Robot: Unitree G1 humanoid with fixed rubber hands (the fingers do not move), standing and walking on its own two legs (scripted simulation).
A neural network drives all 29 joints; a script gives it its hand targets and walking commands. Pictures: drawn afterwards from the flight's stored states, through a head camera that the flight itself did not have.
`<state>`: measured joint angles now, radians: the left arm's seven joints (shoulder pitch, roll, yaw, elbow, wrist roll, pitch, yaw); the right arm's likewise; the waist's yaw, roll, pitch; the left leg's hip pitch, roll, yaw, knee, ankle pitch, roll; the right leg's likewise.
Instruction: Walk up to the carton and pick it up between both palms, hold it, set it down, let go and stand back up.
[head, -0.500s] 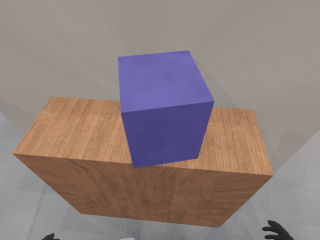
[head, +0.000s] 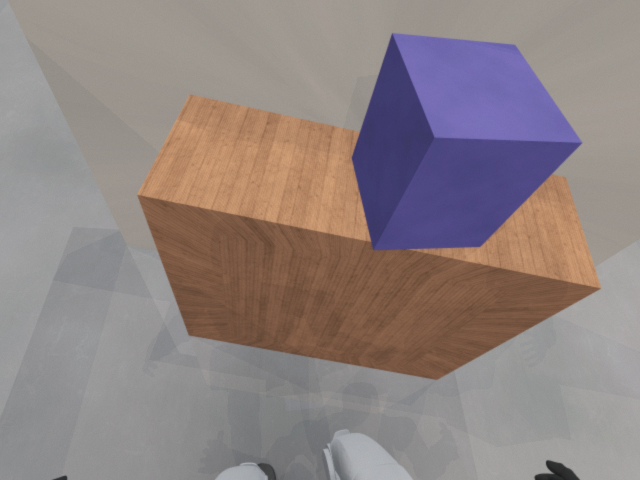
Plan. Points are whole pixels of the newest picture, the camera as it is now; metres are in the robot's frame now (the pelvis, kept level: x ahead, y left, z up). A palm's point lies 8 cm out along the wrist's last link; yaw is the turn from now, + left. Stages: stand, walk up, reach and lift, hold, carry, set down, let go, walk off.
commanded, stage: walk up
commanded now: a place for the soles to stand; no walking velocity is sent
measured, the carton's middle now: (441, 152) +0.57 -0.20 +0.05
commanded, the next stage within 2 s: none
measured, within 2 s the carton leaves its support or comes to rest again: neither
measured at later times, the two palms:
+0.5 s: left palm out of the picture +0.01 +0.40 -0.16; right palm out of the picture -0.16 -0.27 -0.05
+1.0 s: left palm out of the picture -0.08 +0.34 -0.08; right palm out of the picture -0.12 -0.37 -0.10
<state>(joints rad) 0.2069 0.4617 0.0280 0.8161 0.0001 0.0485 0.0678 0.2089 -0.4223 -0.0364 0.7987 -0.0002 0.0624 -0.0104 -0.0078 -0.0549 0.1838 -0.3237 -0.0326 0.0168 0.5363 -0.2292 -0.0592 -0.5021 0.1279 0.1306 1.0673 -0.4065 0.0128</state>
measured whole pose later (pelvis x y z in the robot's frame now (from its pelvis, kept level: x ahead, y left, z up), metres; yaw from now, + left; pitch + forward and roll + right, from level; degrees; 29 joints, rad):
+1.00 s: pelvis -0.16 -0.01 -0.01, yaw -8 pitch -1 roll +1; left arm 0.34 0.49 0.12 0.76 0.01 0.01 -0.07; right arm 0.29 -0.50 -0.08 0.84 0.00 -0.05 -0.03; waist 0.08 0.01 0.06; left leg -0.55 -0.02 -0.10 0.98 -0.41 0.00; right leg -0.25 0.02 0.00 0.63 -0.35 -0.05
